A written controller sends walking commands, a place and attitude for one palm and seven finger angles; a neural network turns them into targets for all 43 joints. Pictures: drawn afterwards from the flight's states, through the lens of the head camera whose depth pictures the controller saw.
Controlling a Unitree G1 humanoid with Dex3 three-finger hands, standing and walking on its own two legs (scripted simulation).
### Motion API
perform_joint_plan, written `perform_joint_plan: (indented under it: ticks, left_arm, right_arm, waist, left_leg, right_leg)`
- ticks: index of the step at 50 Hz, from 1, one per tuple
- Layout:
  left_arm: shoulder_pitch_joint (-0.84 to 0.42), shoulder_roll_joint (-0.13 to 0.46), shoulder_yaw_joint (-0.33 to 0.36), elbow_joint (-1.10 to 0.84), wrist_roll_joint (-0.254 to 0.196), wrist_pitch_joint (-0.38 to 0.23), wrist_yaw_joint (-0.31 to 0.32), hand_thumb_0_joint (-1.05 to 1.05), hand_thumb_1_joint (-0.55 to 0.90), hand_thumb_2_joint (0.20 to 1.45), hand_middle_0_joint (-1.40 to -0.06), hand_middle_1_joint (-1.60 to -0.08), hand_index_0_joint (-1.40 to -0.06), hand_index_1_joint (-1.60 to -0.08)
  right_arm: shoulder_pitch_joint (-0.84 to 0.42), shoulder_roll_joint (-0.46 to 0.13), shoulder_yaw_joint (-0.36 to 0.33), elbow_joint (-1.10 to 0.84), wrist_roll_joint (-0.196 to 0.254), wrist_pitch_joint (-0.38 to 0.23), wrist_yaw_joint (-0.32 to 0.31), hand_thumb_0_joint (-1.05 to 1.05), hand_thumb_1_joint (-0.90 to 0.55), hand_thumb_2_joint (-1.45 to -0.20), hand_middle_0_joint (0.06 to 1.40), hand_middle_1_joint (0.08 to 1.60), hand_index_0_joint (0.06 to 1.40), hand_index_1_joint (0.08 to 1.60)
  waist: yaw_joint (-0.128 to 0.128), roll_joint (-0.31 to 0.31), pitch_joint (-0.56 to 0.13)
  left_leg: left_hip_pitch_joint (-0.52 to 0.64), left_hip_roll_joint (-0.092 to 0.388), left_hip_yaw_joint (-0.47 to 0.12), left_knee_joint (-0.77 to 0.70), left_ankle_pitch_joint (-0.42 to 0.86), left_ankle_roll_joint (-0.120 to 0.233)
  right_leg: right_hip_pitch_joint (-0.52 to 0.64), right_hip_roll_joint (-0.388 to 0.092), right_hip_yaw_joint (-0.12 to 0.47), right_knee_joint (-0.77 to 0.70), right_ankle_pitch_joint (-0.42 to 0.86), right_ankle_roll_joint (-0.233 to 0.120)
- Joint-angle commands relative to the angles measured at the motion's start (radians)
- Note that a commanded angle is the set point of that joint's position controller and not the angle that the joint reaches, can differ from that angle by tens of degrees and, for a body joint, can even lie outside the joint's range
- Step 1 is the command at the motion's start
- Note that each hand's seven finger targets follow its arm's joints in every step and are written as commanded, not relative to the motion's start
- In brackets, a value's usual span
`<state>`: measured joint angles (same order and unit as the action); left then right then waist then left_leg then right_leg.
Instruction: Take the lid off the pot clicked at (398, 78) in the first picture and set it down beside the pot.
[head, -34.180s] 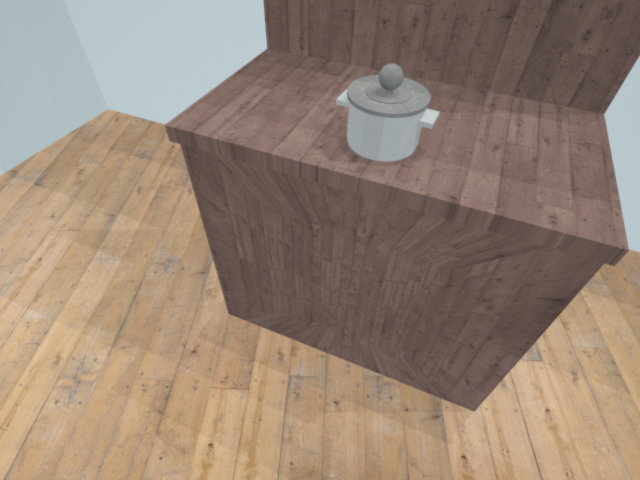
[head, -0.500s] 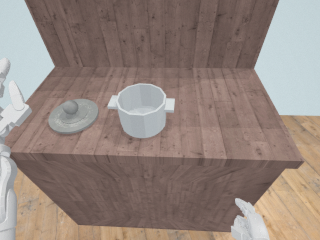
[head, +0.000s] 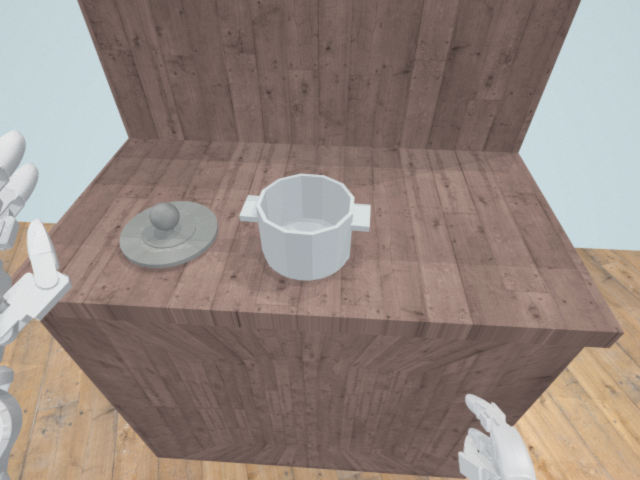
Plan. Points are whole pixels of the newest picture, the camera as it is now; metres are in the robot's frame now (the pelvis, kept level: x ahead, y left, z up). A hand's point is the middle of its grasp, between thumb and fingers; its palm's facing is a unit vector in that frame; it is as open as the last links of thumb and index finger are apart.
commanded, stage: draw the hand back to the body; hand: left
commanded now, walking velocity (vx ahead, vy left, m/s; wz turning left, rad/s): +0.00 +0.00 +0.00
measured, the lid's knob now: (164, 216) +0.46 +0.32 +0.07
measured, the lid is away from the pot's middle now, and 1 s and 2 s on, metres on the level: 0.23 0.23 0.23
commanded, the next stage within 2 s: step back with the hand held close in 0.16 s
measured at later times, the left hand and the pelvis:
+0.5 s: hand (69, 282) +0.20 +0.24 +0.23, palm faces +0.39 -0.81 -0.43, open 7.4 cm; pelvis -0.01 +0.01 +0.00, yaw -1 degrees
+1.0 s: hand out of the picture +0.12 +0.25 +0.22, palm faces +0.41 -0.81 -0.42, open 7.4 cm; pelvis -0.08 +0.03 -0.02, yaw +1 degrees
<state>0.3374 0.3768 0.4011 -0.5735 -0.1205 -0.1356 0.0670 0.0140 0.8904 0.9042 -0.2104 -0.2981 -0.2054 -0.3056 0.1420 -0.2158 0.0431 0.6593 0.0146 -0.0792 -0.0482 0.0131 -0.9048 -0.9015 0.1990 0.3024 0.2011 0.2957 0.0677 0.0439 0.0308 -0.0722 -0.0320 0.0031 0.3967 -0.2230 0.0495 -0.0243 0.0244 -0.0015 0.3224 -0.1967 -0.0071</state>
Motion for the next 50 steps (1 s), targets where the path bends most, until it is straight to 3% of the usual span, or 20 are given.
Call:
perform_joint_plan:
  ticks: [1,2,6,9,13,14,15,17,20,22,26,28,31,33,36,40,42,44,47,50]
  left_arm:
    - [-0.123,0.206,0.110,-0.257,0.002,-0.052,0.020,0.000,0.900,0.900,-0.200,-0.300,-0.200,-0.300]
    - [-0.137,0.221,0.130,-0.256,0.008,-0.056,0.026,0.000,0.900,0.900,-0.200,-0.300,-0.200,-0.300]
    - [-0.117,0.180,0.094,-0.270,0.012,-0.052,0.029,0.000,0.900,0.900,-0.200,-0.300,-0.200,-0.300]
    - [-0.085,0.146,0.063,-0.220,0.013,-0.036,0.026,0.000,0.900,0.900,-0.200,-0.300,-0.200,-0.300]
    - [-0.096,0.177,0.097,-0.232,0.013,-0.040,0.029,0.000,0.900,0.900,-0.200,-0.300,-0.200,-0.300]
    - [-0.255,0.361,0.266,-0.351,0.025,-0.098,0.045,0.000,0.900,0.900,-0.200,-0.300,-0.200,-0.300]
    - [-0.163,0.286,0.222,-0.238,0.027,-0.118,0.043,0.000,0.900,0.900,-0.200,-0.300,-0.200,-0.300]
    - [-0.068,0.241,0.190,-0.205,0.033,-0.123,0.035,0.000,0.900,0.900,-0.200,-0.300,-0.200,-0.300]
    - [0.036,0.179,0.126,-0.223,0.039,-0.116,0.021,0.000,0.900,0.900,-0.200,-0.300,-0.200,-0.300]
    - [0.104,0.196,0.146,-0.242,0.035,-0.122,0.021,0.000,0.900,0.900,-0.200,-0.300,-0.200,-0.300]
    - [0.170,0.288,0.235,-0.380,0.030,-0.130,0.034,0.000,0.900,0.900,-0.200,-0.300,-0.200,-0.300]
    - [0.218,0.272,0.235,-0.410,0.027,-0.135,0.035,0.000,0.900,0.900,-0.200,-0.300,-0.200,-0.300]
    - [0.225,0.308,0.272,-0.472,0.023,-0.140,0.048,0.000,0.900,0.900,-0.200,-0.300,-0.200,-0.300]
    - [0.237,0.279,0.258,-0.441,0.024,-0.140,0.051,0.000,0.900,0.900,-0.200,-0.300,-0.200,-0.300]
    - [0.169,0.277,0.271,-0.422,0.035,-0.147,0.059,0.000,0.900,0.900,-0.200,-0.300,-0.200,-0.300]
    - [0.092,0.244,0.246,-0.288,0.047,-0.144,0.061,0.000,0.900,0.900,-0.200,-0.300,-0.200,-0.300]
    - [0.079,0.240,0.216,-0.239,0.042,-0.141,0.061,0.000,0.900,0.900,-0.200,-0.300,-0.200,-0.300]
    - [0.064,0.226,0.186,-0.257,0.044,-0.147,0.060,0.000,0.900,0.900,-0.200,-0.300,-0.200,-0.300]
    - [0.122,0.241,0.187,-0.311,0.039,-0.160,0.069,0.000,0.900,0.900,-0.200,-0.300,-0.200,-0.300]
    - [0.141,0.266,0.205,-0.396,0.045,-0.175,0.080,0.000,0.900,0.900,-0.200,-0.300,-0.200,-0.300]
  right_arm:
    - [-0.157,-0.108,-0.042,-0.178,-0.002,-0.066,-0.010,0.000,-0.900,-0.900,0.200,0.300,0.200,0.300]
    - [-0.159,-0.110,-0.043,-0.175,-0.010,-0.067,-0.014,0.000,-0.900,-0.900,0.200,0.300,0.200,0.300]
    - [-0.151,-0.101,-0.039,-0.172,-0.008,-0.075,-0.013,0.000,-0.900,-0.900,0.200,0.300,0.200,0.300]
    - [-0.147,-0.103,-0.039,-0.164,-0.008,-0.068,-0.009,0.000,-0.900,-0.900,0.200,0.300,0.200,0.300]
    - [-0.152,-0.100,-0.039,-0.168,-0.009,-0.064,-0.014,0.000,-0.900,-0.900,0.200,0.300,0.200,0.300]
    - [-0.158,-0.135,-0.039,-0.228,0.003,-0.048,-0.009,0.000,-0.900,-0.900,0.200,0.300,0.200,0.300]
    - [-0.136,-0.120,-0.043,-0.197,-0.007,-0.041,-0.012,0.000,-0.900,-0.900,0.200,0.300,0.200,0.300]
    - [-0.124,-0.125,-0.053,-0.198,-0.006,-0.027,0.000,0.000,-0.900,-0.900,0.200,0.300,0.200,0.300]
    - [-0.101,-0.134,-0.072,-0.215,0.001,-0.002,0.011,0.000,-0.900,-0.900,0.200,0.300,0.200,0.300]
    - [-0.090,-0.142,-0.078,-0.226,0.002,0.014,0.012,0.000,-0.900,-0.900,0.200,0.300,0.200,0.300]
    - [-0.078,-0.145,-0.091,-0.272,0.012,0.043,0.010,0.000,-0.900,-0.900,0.200,0.300,0.200,0.300]
    - [-0.072,-0.138,-0.096,-0.288,0.015,0.049,0.008,0.000,-0.900,-0.900,0.200,0.300,0.200,0.300]
    - [-0.063,-0.150,-0.100,-0.300,0.017,0.040,0.004,0.000,-0.900,-0.900,0.200,0.300,0.200,0.300]
    - [-0.050,-0.146,-0.103,-0.297,0.011,0.029,0.002,0.000,-0.900,-0.900,0.200,0.300,0.200,0.300]
    - [-0.033,-0.154,-0.110,-0.285,0.001,0.004,-0.001,0.000,-0.900,-0.900,0.200,0.300,0.200,0.300]
    - [-0.021,-0.147,-0.112,-0.269,0.007,-0.010,-0.003,0.000,-0.900,-0.900,0.200,0.300,0.200,0.300]
    - [-0.014,-0.139,-0.112,-0.258,0.006,-0.007,-0.001,0.000,-0.900,-0.900,0.200,0.300,0.200,0.300]
    - [-0.012,-0.135,-0.121,-0.249,0.014,-0.001,0.002,0.000,-0.900,-0.900,0.200,0.300,0.200,0.300]
    - [-0.013,-0.125,-0.115,-0.251,0.013,0.007,0.000,0.000,-0.900,-0.900,0.200,0.300,0.200,0.300]
    - [-0.037,-0.120,-0.102,-0.272,0.006,0.002,-0.010,0.000,-0.900,-0.900,0.200,0.300,0.200,0.300]
  waist:
    - [-0.014,0.057,-0.068]
    - [-0.002,0.059,-0.092]
    - [-0.013,0.066,-0.088]
    - [-0.011,0.044,-0.048]
    - [-0.002,0.031,-0.068]
    - [-0.033,0.029,0.002]
    - [-0.035,-0.063,-0.001]
    - [-0.043,-0.079,-0.034]
    - [-0.056,-0.004,-0.130]
    - [-0.056,0.024,-0.183]
    - [-0.055,-0.017,-0.269]
    - [-0.055,0.001,-0.273]
    - [-0.054,0.090,-0.267]
    - [-0.056,0.127,-0.219]
    - [-0.065,0.182,-0.163]
    - [-0.078,0.036,-0.056]
    - [-0.090,-0.119,-0.067]
    - [-0.100,-0.182,-0.110]
    - [-0.100,-0.139,-0.131]
    - [-0.095,-0.044,-0.111]
  left_leg:
    - [0.026,0.059,-0.046,-0.074,0.090,-0.022]
    - [0.015,0.052,-0.050,-0.074,0.092,-0.023]
    - [0.038,0.057,-0.049,-0.064,0.118,-0.024]
    - [0.024,0.062,-0.054,-0.076,0.111,-0.027]
    - [0.017,0.060,-0.052,-0.071,0.120,-0.027]
    - [-0.078,0.068,-0.080,-0.044,0.027,0.012]
    - [-0.088,0.058,-0.093,-0.017,0.027,0.017]
    - [-0.065,0.061,-0.090,0.014,0.108,0.017]
    - [-0.039,0.088,-0.077,0.031,0.267,0.017]
    - [-0.034,0.106,-0.082,0.031,0.362,0.020]
    - [-0.066,0.134,-0.101,0.052,0.487,0.016]
    - [-0.095,0.148,-0.107,0.049,0.504,0.015]
    - [-0.154,0.180,-0.140,0.015,0.464,0.020]
    - [-0.209,0.207,-0.163,-0.032,0.390,0.028]
    - [-0.352,0.240,-0.191,-0.101,0.121,0.052]
    - [-0.483,0.200,-0.195,-0.053,-0.180,0.049]
    - [-0.338,0.117,-0.143,0.096,-0.105,0.016]
    - [-0.205,0.089,-0.103,0.202,-0.059,-0.003]
    - [-0.148,0.064,-0.079,0.290,-0.094,-0.011]
    - [-0.185,0.095,-0.121,0.188,-0.099,-0.002]
  right_leg:
    - [-0.073,-0.005,-0.012,-0.049,0.060,-0.037]
    - [-0.060,-0.003,-0.011,-0.051,0.062,-0.040]
    - [-0.069,-0.004,-0.010,-0.044,0.073,-0.041]
    - [-0.088,-0.003,-0.018,-0.048,0.063,-0.040]
    - [-0.067,-0.004,-0.016,-0.044,0.072,-0.041]
    - [-0.147,-0.055,0.098,-0.073,0.104,-0.034]
    - [-0.151,-0.076,0.105,-0.081,0.101,-0.035]
    - [-0.154,-0.096,0.124,-0.073,0.173,-0.039]
    - [-0.114,-0.109,0.092,-0.011,0.315,-0.022]
    - [-0.095,-0.098,0.064,0.029,0.347,-0.012]
    - [-0.056,-0.089,0.051,0.098,0.380,-0.004]
    - [-0.064,-0.083,0.039,0.132,0.360,0.003]
    - [-0.077,-0.059,0.028,0.195,0.221,0.011]
    - [-0.111,-0.039,0.013,0.252,0.047,0.013]
    - [-0.089,-0.022,0.020,0.340,-0.098,0.010]
    - [-0.075,-0.035,0.050,0.214,-0.001,-0.003]
    - [-0.219,-0.115,0.134,0.060,0.073,-0.035]
    - [-0.318,-0.172,0.158,-0.002,0.043,-0.056]
    - [-0.411,-0.224,0.172,-0.044,-0.084,-0.082]
    - [-0.422,-0.168,0.116,0.017,-0.094,-0.063]
